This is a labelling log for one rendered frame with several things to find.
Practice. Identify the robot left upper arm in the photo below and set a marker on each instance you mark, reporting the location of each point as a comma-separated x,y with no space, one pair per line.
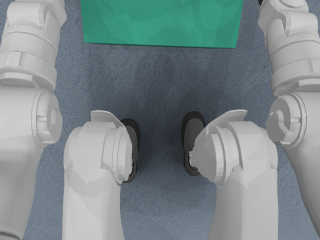
30,120

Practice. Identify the left robot thigh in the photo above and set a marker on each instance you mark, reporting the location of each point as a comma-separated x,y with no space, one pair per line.
91,198

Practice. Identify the left robot forearm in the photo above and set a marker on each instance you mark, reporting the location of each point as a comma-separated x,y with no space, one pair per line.
30,42

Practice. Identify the robot right shin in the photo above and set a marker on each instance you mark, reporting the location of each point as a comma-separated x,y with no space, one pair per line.
195,155

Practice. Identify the carton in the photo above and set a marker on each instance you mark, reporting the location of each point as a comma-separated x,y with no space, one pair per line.
206,24

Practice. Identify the right robot forearm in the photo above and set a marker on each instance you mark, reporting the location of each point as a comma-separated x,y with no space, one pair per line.
293,44

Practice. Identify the robot right upper arm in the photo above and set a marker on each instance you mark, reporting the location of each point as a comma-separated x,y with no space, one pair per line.
294,124

